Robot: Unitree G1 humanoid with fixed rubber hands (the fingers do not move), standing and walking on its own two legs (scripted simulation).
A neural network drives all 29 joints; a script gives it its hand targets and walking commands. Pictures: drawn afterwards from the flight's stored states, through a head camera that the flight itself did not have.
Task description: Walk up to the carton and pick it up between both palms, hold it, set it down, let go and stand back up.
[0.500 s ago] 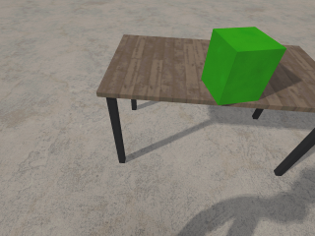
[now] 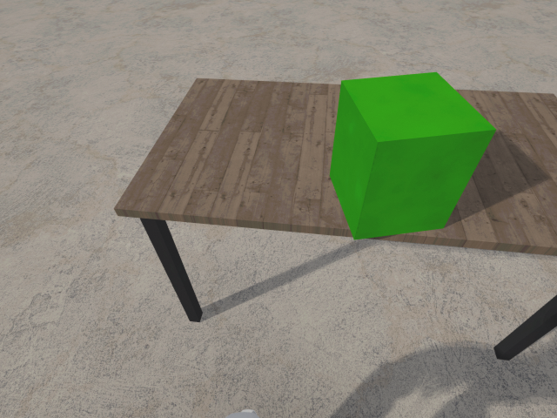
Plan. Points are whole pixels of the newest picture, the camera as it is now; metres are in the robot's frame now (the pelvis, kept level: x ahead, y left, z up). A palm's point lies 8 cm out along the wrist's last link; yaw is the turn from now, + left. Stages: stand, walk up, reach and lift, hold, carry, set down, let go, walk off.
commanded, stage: walk up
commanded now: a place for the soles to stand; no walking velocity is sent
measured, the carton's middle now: (394, 157) +0.64 -0.16 +0.03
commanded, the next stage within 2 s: none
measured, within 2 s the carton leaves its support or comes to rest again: neither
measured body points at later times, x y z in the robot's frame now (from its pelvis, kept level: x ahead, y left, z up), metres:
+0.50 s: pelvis +0.15 -0.11 -0.02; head +0.18 -0.14 +0.43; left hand +0.27 +0.14 -0.12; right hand +0.20 -0.40 -0.16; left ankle +0.12 +0.05 -0.68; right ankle +0.23 -0.25 -0.72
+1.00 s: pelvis +0.17 -0.09 -0.01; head +0.20 -0.08 +0.44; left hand +0.25 +0.19 -0.13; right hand +0.30 -0.34 -0.12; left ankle +0.19 +0.03 -0.72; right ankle +0.21 -0.22 -0.72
